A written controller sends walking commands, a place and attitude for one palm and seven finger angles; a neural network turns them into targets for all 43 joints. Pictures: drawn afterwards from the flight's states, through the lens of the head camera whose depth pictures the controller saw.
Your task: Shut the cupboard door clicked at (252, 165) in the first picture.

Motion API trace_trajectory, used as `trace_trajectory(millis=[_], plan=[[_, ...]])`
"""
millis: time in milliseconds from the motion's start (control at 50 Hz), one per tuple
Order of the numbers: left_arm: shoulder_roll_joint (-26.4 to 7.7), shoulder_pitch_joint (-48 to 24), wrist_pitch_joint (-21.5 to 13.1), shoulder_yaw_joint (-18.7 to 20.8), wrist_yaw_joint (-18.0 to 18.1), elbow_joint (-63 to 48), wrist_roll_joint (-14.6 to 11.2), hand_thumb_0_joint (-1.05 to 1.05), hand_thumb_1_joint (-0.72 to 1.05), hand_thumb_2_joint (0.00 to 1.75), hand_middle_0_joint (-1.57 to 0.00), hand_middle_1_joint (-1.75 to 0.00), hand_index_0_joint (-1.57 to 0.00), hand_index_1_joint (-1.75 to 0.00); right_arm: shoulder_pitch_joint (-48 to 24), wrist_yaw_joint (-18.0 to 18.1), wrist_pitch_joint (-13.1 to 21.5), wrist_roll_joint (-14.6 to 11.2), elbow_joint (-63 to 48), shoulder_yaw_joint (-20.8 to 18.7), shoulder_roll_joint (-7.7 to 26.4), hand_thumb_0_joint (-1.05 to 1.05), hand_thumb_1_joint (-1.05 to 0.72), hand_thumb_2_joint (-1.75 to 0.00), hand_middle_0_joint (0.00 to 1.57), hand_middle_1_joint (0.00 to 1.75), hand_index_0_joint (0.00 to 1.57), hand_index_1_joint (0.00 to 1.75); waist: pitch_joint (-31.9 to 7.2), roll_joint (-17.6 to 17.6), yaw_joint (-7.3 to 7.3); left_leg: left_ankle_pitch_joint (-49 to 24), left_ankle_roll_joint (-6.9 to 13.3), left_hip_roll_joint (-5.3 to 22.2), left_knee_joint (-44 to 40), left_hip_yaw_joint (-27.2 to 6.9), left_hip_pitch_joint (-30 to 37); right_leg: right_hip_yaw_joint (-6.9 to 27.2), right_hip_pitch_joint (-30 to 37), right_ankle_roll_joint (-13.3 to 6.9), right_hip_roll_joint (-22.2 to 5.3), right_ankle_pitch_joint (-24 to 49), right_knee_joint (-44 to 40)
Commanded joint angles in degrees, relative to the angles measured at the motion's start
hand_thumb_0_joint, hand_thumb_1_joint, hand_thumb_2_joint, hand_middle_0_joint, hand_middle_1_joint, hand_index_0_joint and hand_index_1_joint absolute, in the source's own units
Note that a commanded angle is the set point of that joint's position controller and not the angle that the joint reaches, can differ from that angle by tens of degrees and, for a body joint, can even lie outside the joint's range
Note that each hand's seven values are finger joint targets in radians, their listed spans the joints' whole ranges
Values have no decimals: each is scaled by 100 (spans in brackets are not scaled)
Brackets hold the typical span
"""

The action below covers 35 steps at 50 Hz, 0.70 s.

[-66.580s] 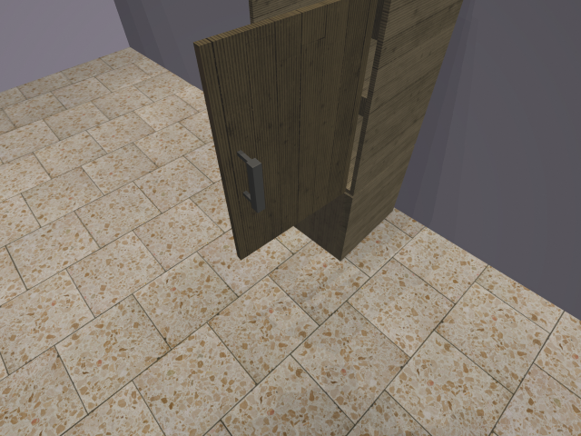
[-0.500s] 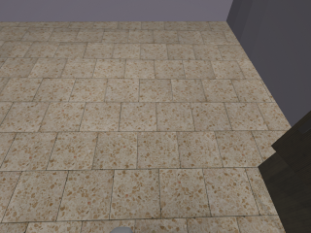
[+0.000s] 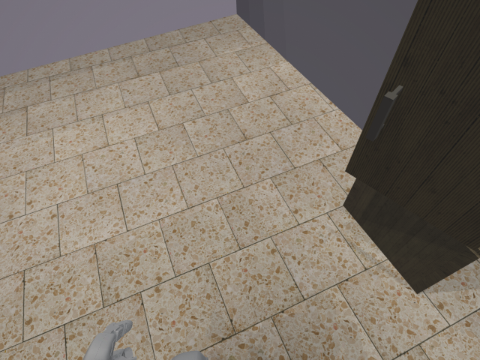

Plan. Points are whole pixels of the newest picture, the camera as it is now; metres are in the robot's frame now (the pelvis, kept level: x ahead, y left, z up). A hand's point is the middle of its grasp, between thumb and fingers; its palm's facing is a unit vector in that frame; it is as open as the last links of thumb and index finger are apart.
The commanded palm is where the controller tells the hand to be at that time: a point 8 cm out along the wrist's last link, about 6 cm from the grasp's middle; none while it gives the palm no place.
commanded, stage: turn to face it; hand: left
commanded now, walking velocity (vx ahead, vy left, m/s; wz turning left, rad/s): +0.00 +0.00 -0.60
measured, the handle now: (384, 113) +0.67 -0.33 -0.03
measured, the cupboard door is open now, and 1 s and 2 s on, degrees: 20 20 20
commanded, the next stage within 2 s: take the last steps up to it in 1.14 s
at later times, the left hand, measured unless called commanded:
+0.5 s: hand (136, 348) +0.16 +0.21 -0.15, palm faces -0.24 -0.95 -0.20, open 7.4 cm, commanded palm none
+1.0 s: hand (183, 313) +0.22 +0.14 -0.17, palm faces -0.51 -0.84 -0.20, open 7.4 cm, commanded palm none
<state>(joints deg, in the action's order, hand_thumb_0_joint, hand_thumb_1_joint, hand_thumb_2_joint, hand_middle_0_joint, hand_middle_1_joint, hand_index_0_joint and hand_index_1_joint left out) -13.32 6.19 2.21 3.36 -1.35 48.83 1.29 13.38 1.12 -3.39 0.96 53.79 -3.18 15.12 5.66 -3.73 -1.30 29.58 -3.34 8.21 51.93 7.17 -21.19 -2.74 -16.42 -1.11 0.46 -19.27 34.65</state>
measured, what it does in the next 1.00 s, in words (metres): steps on the spot, turning right: left foot, then right foot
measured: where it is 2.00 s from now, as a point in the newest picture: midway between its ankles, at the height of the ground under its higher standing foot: outside the picture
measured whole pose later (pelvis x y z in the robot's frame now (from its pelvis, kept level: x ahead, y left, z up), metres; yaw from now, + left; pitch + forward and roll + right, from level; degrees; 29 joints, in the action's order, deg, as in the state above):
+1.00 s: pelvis +0.05 +0.01 +0.00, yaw -33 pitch +2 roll -1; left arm -13.0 10.8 3.6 3.2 -0.6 51.6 1.1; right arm 11.0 1.1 -1.2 0.8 51.0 -1.8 13.3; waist 3.0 1.2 0.0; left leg 16.7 -1.7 2.8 35.2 3.0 -20.0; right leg 4.5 -16.9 0.6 1.9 -19.3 34.5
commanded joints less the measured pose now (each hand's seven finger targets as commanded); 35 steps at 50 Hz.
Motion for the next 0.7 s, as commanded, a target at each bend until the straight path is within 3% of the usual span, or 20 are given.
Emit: trace_trajectory(millis=[0, 20, 60, 140, 180, 220, 240, 260, 280, 300, 340, 380, 500, 560, 580, 600, 620, 640, 660, 680], plan=[[-1134, 396, -54, 336, 238, -287, -17, 0, 90, 90, -20, -30, -20, -30, -418, 70, 179, -13, -705, -93, 566, 0, -90, -90, 20, 30, 20, 30, -817, 1522, 255, -320, -149, -103, 1590, -810, -1559, 1868, 1334, -1069, -1608, 3373, -1268], [-1089, 238, -68, 311, 230, -353, -1, 0, 90, 90, -20, -30, -20, -30, -271, 42, 169, -5, -646, -76, 488, 0, -90, -90, 20, 30, 20, 30, -882, 1241, 115, -490, -185, -151, 1374, -704, -1275, 1606, 1118, -1001, -1490, 3287, -1241], [-1124, 228, -78, 303, 196, -385, 12, 0, 90, 90, -20, -30, -20, -30, -227, 11, 128, -2, -627, -75, 396, 0, -90, -90, 20, 30, 20, 30, -824, 1096, 100, -668, -197, -289, 952, -575, -864, 1571, 649, -937, -1333, 2781, -1344], [-1213, 301, -60, 344, 167, -340, 52, 0, 90, 90, -20, -30, -20, -30, -255, 9, 170, -31, -726, -75, 350, 0, -90, -90, 20, 30, 20, 30, -766, 1171, 121, -598, -164, -461, -105, -532, -524, 1976, 476, -983, -1294, 2234, -1351], [-1232, 317, -39, 369, 149, -314, 50, 0, 90, 90, -20, -30, -20, -30, -244, 26, 224, -50, -755, -65, 331, 0, -90, -90, 20, 30, 20, 30, -808, 1274, 154, -617, -122, -593, -841, -498, -206, 2168, 423, -926, -1213, 2443, -1171], [-1181, 187, -11, 371, 150, -301, 9, 0, 90, 90, -20, -30, -20, -30, 154, 67, 283, -66, -651, -60, 352, 0, -90, -90, 20, 30, 20, 30, -945, 1201, -57, -1296, -80, -661, -1987, -496, 550, 2196, 178, -663, -1031, 2401, -823], [-999, 161, 18, 337, 144, -332, -38, 0, 90, 90, -20, -30, -20, -30, 359, 88, 347, -56, -577, -74, 511, 0, -90, -90, 20, 30, 20, 30, -1030, 805, -135, -1772, -13, -457, -2850, -655, 1317, 2014, -352, -378, -713, 1941, -461], [-650, 401, 54, 267, 94, -413, -93, 0, 90, 90, -20, -30, -20, -30, 410, 110, 405, 24, -583, -153, 1028, 0, -90, -90, 20, 30, 20, 30, -1167, -581, -86, -2107, 413, 763, -3364, -1880, 2004, 1326, -1257, -10, 94, 312, 416], [-552, 386, 37, 229, 51, -529, -76, 0, 90, 90, -20, -30, -20, -30, 541, 126, 379, 64, -683, -209, 1394, 0, -90, -90, 20, 30, 20, 30, -1064, -1471, -145, -2636, 1090, 1932, -3625, -2794, 1828, 487, -1642, 221, 319, -1669, 1837], [-717, 233, 77, 248, 56, -482, -4, 0, 90, 90, -20, -30, -20, -30, 457, 151, 386, 99, -635, -182, 1321, 0, -90, -90, 20, 30, 20, 30, -974, -1388, -180, -2862, 1323, 2040, -3578, -2791, 1463, 719, -1643, 258, 81, -1675, 2820], [-693, 235, 74, 329, -41, -354, -2, 0, 90, 90, -20, -30, -20, -30, -8, 161, 406, 112, -772, -105, 1022, 0, -90, -90, 20, 30, 20, 30, -654, -729, 82, -3447, 1205, 1496, -3392, -1823, 1157, 576, -1660, 351, -105, -1115, 3458], [-541, 275, 123, 294, -100, -288, -15, 0, 90, 90, -20, -30, -20, -30, -147, 163, 389, 110, -783, -76, 866, 0, -90, -90, 20, 30, 20, 30, -686, -571, 118, -3732, 1037, 1103, -3229, -978, 1332, 342, -1541, 426, -168, -775, 3150], [-383, 18, 94, 210, -130, -374, -13, 0, 90, 90, -20, -30, -20, -30, 187, 98, 341, 87, -516, -188, 971, 0, -90, -90, 20, 30, 20, 30, -822, -858, -97, -4241, 1010, 1194, -2861, -314, 1686, -207, -868, 349, -103, -631, 1332], [-421, 163, 53, 210, -119, -356, -14, 0, 90, 90, -20, -30, -20, -30, 67, 58, 307, 78, -504, -242, 1067, 0, -90, -90, 20, 30, 20, 30, -868, -930, -10, -3964, 853, 1237, -2559, -142, 1475, -348, -263, 222, -10, -231, 381], [-502, 399, 34, 232, -106, -286, -9, 0, 90, 90, -20, -30, -20, -30, -53, 44, 294, 54, -525, -260, 1098, 0, -90, -90, 20, 30, 20, 30, -889, -801, 148, -3637, 679, 1194, -2255, -6, 1224, -383, 212, 171, -1, 339, -232], [-712, 718, -7, 270, -76, -182, 9, 0, 90, 90, -20, -30, -20, -30, -93, 9, 285, 19, -554, -257, 1016, 0, -90, -90, 20, 30, 20, 30, -985, -382, 312, -3138, 436, 971, -1679, 148, 694, -174, 1012, 53, -128, 983, -922], [-1266, 1108, -81, 372, -9, -85, 57, 0, 90, 90, -20, -30, -20, -30, -181, -18, 273, -34, -707, -190, 662, 0, -90, -90, 20, 30, 20, 30, -1155, 1180, 536, -1505, 63, 335, -541, 568, -337, 1279, 1893, -351, -1276, 2196, -1461], [-1657, 1336, -107, 414, 64, 12, 6, 0, 90, 90, -20, -30, -20, -30, -531, -11, 224, -30, -968, -88, 447, 0, -90, -90, 20, 30, 20, 30, -940, 1970, 668, 813, -119, -338, 687, 171, -1343, 2530, 1750, -990, -2257, 3840, -1507], [-1684, 1366, -84, 409, 117, -1, -23, 0, 90, 90, -20, -30, -20, -30, -674, 35, 172, -22, -1023, -61, 443, 0, -90, -90, 20, 30, 20, 30, -857, 1437, 657, 646, -74, -281, 1280, -518, -1583, 2432, 1601, -1233, -2244, 3926, -1412], [-1557, 1100, -110, 434, 186, -27, 5, 0, 90, 90, -20, -30, -20, -30, -605, 89, 177, -23, -947, -62, 446, 0, -90, -90, 20, 30, 20, 30, -939, 2200, 488, 489, -111, -260, 1597, -714, -1942, 2669, 1683, -1233, -2038, 3682, -1429]])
